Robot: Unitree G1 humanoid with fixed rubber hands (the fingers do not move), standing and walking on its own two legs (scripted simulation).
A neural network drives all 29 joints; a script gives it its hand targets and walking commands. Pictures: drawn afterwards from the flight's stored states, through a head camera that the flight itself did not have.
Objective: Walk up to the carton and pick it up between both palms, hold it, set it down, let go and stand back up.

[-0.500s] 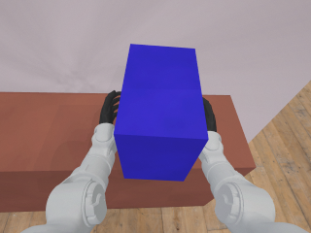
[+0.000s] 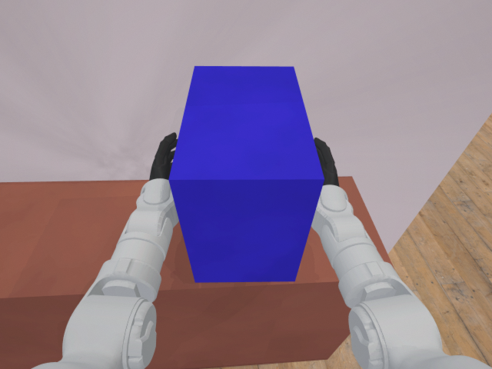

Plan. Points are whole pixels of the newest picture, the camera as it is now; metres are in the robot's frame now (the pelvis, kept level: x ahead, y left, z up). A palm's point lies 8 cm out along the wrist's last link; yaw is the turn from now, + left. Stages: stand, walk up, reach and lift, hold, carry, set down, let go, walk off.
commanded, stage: reach and lift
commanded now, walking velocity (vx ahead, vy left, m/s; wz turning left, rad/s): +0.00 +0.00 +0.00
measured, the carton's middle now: (244, 173) +0.45 -0.01 +0.09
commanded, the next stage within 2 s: hold in 1.70 s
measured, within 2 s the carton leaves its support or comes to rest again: neither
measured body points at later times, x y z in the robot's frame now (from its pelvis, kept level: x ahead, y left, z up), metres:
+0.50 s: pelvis -0.03 +0.01 +0.01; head -0.06 +0.04 +0.46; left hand +0.39 +0.13 +0.16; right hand +0.37 -0.15 +0.15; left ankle +0.02 +0.11 -0.74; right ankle +0.00 -0.10 -0.74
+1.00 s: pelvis -0.02 +0.00 +0.01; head -0.05 +0.03 +0.46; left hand +0.39 +0.13 +0.19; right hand +0.38 -0.15 +0.18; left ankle +0.02 +0.11 -0.74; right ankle +0.00 -0.10 -0.74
